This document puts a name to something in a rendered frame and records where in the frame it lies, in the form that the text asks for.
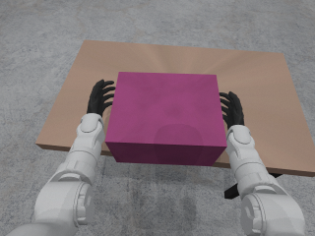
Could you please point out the robot right hand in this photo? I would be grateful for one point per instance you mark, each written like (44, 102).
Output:
(234, 114)

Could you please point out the left robot upper arm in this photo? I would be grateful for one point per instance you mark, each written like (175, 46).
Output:
(62, 208)

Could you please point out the robot left hand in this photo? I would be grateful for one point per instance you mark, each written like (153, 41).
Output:
(96, 103)

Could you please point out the robot right forearm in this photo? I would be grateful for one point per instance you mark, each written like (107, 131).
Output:
(247, 167)

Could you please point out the carton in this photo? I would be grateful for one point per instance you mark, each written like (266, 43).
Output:
(166, 118)

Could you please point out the robot left forearm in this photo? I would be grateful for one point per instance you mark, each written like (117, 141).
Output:
(83, 156)

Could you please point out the table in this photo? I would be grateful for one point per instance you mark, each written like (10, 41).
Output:
(261, 80)

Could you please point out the right robot upper arm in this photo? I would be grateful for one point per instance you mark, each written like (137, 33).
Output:
(271, 215)

